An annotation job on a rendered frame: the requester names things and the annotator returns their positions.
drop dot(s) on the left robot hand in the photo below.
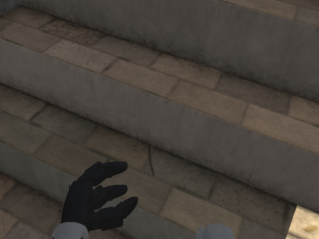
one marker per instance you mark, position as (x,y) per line
(82,200)

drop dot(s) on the left robot forearm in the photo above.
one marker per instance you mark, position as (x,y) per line
(70,230)

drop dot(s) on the right robot thigh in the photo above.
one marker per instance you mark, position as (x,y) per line
(214,231)

